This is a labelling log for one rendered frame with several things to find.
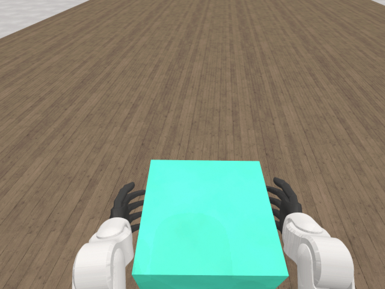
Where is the robot right forearm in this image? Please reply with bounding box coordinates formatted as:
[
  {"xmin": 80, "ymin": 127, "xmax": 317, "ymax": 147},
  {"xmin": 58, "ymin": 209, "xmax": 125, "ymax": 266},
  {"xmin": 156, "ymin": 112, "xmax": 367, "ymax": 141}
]
[{"xmin": 282, "ymin": 213, "xmax": 355, "ymax": 289}]

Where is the carton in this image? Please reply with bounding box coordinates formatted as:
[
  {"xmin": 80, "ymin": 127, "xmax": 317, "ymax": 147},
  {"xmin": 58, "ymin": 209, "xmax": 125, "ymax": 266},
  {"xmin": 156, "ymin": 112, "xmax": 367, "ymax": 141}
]
[{"xmin": 132, "ymin": 160, "xmax": 289, "ymax": 289}]

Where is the right robot hand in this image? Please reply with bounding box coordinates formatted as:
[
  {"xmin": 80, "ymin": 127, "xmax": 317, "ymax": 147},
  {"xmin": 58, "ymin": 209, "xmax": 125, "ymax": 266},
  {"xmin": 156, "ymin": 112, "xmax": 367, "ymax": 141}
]
[{"xmin": 266, "ymin": 177, "xmax": 302, "ymax": 234}]

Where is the left robot hand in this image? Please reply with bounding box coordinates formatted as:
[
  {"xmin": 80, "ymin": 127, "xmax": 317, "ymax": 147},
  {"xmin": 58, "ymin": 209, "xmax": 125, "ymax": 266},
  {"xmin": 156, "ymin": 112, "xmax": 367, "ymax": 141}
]
[{"xmin": 109, "ymin": 182, "xmax": 146, "ymax": 233}]

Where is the robot left forearm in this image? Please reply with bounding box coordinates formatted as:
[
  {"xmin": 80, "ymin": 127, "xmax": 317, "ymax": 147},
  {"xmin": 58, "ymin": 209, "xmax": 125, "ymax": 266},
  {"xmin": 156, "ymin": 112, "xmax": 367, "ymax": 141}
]
[{"xmin": 72, "ymin": 217, "xmax": 134, "ymax": 289}]

